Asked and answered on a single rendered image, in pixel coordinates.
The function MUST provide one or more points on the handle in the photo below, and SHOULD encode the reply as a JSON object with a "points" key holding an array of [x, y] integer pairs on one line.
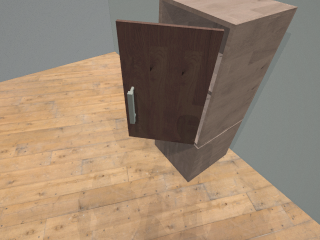
{"points": [[131, 106]]}

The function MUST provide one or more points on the cupboard door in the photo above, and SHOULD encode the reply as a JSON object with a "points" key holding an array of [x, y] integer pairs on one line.
{"points": [[170, 67]]}

